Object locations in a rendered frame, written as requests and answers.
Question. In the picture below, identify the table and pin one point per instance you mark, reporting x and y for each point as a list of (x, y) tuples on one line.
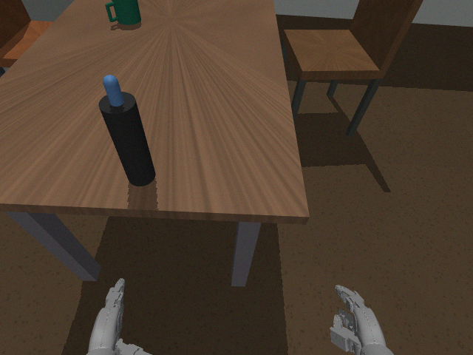
[(209, 81)]

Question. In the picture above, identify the right robot hand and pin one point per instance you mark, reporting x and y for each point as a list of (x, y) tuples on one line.
[(360, 329)]

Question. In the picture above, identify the chair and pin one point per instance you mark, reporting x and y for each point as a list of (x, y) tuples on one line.
[(17, 32), (364, 51)]

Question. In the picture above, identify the left robot hand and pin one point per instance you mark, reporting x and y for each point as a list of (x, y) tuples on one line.
[(108, 324)]

